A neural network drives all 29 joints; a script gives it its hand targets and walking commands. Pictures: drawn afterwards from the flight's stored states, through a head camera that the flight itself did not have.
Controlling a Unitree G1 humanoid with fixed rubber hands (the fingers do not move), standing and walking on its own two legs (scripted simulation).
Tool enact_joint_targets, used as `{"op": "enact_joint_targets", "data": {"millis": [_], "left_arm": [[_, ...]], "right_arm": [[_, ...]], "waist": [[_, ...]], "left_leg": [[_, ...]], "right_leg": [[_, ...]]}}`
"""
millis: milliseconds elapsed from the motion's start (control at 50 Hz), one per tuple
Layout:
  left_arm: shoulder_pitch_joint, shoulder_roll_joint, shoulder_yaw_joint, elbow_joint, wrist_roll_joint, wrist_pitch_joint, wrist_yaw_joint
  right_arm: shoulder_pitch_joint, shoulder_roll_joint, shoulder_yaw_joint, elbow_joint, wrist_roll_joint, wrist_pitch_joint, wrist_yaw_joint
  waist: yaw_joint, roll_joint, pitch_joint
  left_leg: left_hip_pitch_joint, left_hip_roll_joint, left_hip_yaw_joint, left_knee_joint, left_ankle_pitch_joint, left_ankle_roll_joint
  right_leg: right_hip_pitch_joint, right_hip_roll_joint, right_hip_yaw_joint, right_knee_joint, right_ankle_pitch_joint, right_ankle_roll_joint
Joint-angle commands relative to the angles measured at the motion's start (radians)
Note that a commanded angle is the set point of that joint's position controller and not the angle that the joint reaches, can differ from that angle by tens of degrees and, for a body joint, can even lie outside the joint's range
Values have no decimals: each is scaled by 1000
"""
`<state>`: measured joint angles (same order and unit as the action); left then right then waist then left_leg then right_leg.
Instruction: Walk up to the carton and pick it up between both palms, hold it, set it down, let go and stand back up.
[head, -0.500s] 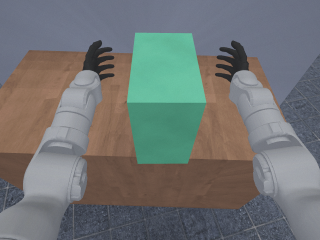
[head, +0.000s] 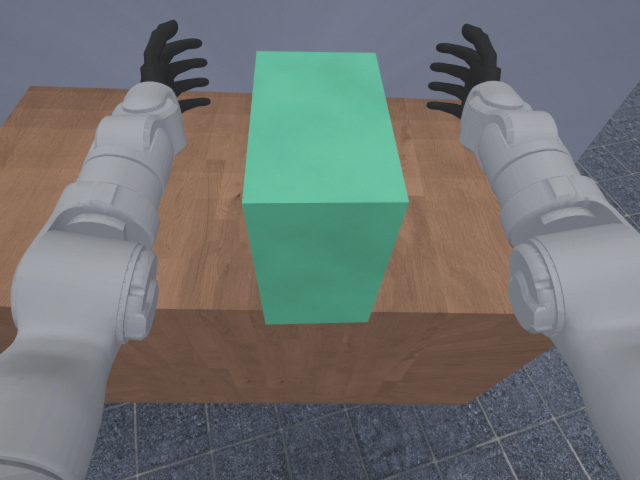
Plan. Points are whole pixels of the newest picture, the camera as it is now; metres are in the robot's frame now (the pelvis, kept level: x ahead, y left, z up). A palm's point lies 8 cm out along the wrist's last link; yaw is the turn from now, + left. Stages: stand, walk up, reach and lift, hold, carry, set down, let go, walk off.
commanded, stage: reach and lift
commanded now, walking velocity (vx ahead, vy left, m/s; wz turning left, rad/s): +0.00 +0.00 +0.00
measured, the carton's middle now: (316, 197) +0.50 +0.00 +0.02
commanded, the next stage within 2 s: none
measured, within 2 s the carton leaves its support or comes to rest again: neither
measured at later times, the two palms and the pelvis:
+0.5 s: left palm (193, 170) +0.49 +0.16 +0.09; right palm (434, 166) +0.48 -0.16 +0.10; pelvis +0.00 +0.00 -0.01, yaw +0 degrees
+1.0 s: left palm (218, 184) +0.49 +0.13 +0.06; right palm (417, 180) +0.49 -0.14 +0.07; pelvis +0.01 +0.00 +0.00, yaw +0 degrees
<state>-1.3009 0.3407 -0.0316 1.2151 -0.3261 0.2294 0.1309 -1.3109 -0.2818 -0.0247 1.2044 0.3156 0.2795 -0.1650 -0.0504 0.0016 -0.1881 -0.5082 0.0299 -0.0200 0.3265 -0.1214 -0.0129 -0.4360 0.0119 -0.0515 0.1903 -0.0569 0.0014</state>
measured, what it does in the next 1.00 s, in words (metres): stands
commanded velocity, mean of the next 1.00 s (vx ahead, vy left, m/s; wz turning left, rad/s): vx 0.00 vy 0.00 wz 0.00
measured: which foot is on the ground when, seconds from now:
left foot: down 0.00-1.00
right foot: down 0.00-1.00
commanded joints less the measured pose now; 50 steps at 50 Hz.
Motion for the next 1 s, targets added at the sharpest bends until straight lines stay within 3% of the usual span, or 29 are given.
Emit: {"op": "enact_joint_targets", "data": {"millis": [0,20,120,180,200,380,420,580,640,760,840,880,960,980], "left_arm": [[-493,124,51,-150,49,-83,-7],[-472,116,45,-104,54,-93,-12],[-495,96,53,-191,71,-179,-10],[-485,73,55,-180,77,-215,-13],[-492,83,70,-185,84,-229,-16],[-450,71,159,-124,179,-352,-27],[-425,46,167,-112,199,-373,-32],[-417,-2,229,-98,276,-420,-43],[-406,-25,244,-120,308,-426,-40],[-348,-66,310,-102,396,-408,-36],[-354,-137,358,-137,452,-414,-35],[-350,-159,414,-179,515,-413,-39],[-310,-208,518,-209,639,-405,-46],[-341,-224,498,-302,655,-430,-38]], "right_arm": [[-489,-151,-49,-179,-38,-80,3],[-471,-133,-48,-138,-40,-83,9],[-473,-129,-94,-198,-87,-145,37],[-469,-99,-107,-210,-122,-172,48],[-469,-90,-107,-223,-133,-181,48],[-411,-35,-181,-235,-241,-289,48],[-372,-6,-188,-222,-265,-304,45],[-352,46,-258,-245,-351,-360,38],[-339,25,-304,-261,-391,-374,44],[-270,81,-360,-235,-451,-361,48],[-276,146,-421,-283,-538,-369,63],[-271,176,-478,-308,-604,-369,73],[-227,247,-563,-373,-740,-377,84],[-219,233,-529,-398,-759,-416,95]], "waist": [[-10,69,-729],[-13,75,-680],[-7,114,-759],[-6,106,-774],[-3,79,-792],[21,49,-936],[10,38,-926],[12,32,-939],[7,58,-957],[10,70,-804],[15,67,-839],[26,88,-841],[28,66,-840],[69,105,-973]], "left_leg": [[380,-11,4,65,510,-32],[364,-9,-2,67,492,-33],[455,-5,-4,83,541,-54],[444,-4,-1,92,527,-57],[424,-5,2,88,512,-51],[271,-19,33,69,502,-20],[234,-27,38,58,495,-15],[189,-37,51,32,487,-15],[250,-38,51,38,533,-38],[312,-40,47,43,499,-49],[345,-46,41,33,512,-50],[350,-55,42,22,507,-54],[342,-64,46,-2,509,-45],[389,-66,49,-20,594,-48]], "right_leg": [[321,-2,-11,83,441,39],[304,-5,-4,80,408,34],[193,8,-22,70,367,22],[174,12,-29,78,355,20],[196,8,-31,83,361,21],[312,2,-10,140,509,40],[357,-3,-7,152,559,47],[389,3,-9,152,612,45],[343,17,-29,136,608,40],[247,27,-39,83,483,26],[221,39,-51,68,475,24],[231,43,-58,57,476,26],[283,49,-71,46,510,34],[281,47,-68,59,568,19]]}}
